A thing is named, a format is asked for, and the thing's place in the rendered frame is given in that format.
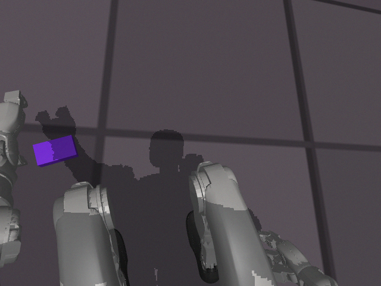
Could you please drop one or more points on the right robot arm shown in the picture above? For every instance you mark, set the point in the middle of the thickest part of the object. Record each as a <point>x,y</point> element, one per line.
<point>313,276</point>

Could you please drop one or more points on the left robot foot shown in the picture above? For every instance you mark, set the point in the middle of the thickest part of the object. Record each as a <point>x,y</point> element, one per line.
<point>123,257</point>

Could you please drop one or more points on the left robot arm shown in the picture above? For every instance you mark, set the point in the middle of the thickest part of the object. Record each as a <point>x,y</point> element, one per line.
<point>10,229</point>

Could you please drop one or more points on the right robot foot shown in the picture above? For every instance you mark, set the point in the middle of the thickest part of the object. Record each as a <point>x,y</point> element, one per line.
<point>207,275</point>

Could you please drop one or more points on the right robot hand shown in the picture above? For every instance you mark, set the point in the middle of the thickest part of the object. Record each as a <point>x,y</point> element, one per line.
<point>289,261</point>

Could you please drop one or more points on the small box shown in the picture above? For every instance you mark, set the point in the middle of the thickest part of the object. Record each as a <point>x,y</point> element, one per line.
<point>55,151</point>

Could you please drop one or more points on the left robot hand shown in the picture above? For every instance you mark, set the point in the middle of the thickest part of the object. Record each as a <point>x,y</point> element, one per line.
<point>12,117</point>

